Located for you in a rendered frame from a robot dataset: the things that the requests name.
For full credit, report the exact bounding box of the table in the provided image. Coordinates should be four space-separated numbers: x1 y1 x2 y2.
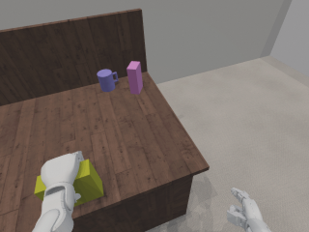
0 8 210 232

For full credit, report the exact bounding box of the left robot hand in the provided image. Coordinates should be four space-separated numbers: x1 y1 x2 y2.
41 151 84 203

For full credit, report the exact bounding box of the right robot hand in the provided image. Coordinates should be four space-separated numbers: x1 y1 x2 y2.
227 188 264 231

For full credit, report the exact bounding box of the robot right forearm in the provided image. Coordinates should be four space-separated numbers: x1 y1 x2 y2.
245 218 271 232

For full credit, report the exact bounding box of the sponge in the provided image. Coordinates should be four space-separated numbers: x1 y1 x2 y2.
34 159 104 207

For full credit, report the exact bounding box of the robot left forearm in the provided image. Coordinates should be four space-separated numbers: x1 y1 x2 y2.
32 182 74 232

